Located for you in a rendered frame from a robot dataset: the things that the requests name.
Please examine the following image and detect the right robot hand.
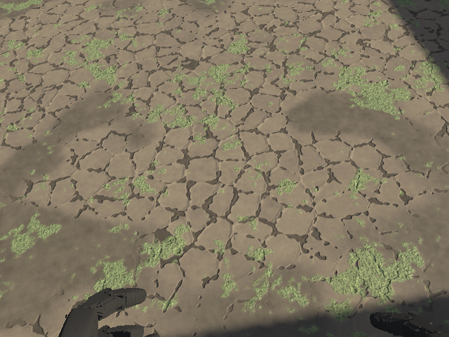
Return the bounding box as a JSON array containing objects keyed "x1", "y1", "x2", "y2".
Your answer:
[{"x1": 370, "y1": 312, "x2": 449, "y2": 337}]

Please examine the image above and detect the left robot hand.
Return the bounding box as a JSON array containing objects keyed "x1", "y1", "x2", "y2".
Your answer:
[{"x1": 58, "y1": 288, "x2": 160, "y2": 337}]

